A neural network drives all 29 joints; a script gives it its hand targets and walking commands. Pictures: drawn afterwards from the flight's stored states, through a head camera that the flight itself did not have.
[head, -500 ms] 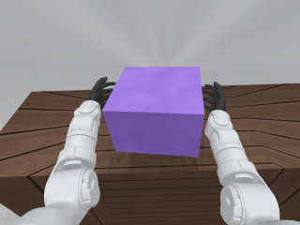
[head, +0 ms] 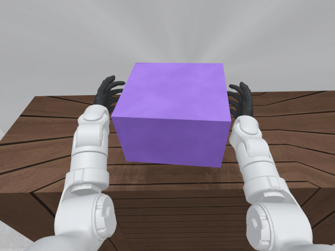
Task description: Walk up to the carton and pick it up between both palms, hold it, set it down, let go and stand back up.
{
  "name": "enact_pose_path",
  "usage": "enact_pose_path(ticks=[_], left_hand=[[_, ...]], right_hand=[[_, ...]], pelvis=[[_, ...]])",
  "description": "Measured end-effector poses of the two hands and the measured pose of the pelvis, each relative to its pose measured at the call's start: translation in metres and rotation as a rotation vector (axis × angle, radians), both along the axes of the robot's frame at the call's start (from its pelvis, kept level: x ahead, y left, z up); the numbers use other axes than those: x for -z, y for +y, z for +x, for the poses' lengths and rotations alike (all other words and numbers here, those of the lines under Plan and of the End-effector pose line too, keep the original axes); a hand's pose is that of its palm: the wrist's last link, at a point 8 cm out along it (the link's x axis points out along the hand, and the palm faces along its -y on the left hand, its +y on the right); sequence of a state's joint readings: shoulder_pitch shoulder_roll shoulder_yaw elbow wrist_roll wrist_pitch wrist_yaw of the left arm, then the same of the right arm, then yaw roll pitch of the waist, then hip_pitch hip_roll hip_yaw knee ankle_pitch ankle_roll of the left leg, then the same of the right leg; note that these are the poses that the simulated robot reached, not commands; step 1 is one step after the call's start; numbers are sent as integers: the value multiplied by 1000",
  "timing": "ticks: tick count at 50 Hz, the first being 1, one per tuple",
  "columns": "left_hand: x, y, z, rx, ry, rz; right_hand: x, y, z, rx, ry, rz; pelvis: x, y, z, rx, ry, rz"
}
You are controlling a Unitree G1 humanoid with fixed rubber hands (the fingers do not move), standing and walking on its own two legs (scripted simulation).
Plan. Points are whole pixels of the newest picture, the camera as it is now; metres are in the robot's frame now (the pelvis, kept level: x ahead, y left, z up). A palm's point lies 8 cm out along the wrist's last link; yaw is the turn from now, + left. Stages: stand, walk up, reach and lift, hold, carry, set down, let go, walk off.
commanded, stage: reach and lift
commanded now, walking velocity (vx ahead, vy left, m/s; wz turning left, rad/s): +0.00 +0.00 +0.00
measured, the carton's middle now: (175, 111) +0.43 -0.01 +0.12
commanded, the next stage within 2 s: hold in 0.32 s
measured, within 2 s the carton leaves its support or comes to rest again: neither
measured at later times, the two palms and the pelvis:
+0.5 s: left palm (99, 105) +0.38 +0.16 +0.19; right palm (244, 113) +0.36 -0.17 +0.16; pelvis -0.01 +0.00 +0.00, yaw +0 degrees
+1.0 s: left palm (91, 107) +0.34 +0.17 +0.21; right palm (248, 113) +0.34 -0.17 +0.18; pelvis -0.02 +0.00 +0.00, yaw +0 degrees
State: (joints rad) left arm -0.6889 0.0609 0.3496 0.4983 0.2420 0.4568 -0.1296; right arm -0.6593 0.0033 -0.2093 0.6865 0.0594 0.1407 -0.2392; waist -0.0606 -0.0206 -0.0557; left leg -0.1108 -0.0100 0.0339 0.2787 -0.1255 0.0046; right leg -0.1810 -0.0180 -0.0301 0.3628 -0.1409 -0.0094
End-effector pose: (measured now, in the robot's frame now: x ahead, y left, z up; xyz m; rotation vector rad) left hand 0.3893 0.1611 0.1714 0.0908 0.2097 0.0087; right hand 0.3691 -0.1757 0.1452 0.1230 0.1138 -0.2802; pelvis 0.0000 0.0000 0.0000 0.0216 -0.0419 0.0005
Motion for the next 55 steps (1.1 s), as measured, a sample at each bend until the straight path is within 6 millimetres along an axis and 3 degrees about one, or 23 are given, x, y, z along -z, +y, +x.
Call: enact_pose_path(ticks=[30,46,55], left_hand=[[-25,2,-18,-36,-25,-10],[-38,6,-40,-50,-41,-14],[-36,5,-45,-53,-25,-5]], right_hand=[[-20,3,-8,-30,-37,10],[-35,6,-25,-42,-56,7],[-32,5,-30,-46,-39,7]], pelvis=[[0,0,-6,0,-30,0],[1,1,-18,1,-62,-1],[1,0,-23,1,-68,-1]])
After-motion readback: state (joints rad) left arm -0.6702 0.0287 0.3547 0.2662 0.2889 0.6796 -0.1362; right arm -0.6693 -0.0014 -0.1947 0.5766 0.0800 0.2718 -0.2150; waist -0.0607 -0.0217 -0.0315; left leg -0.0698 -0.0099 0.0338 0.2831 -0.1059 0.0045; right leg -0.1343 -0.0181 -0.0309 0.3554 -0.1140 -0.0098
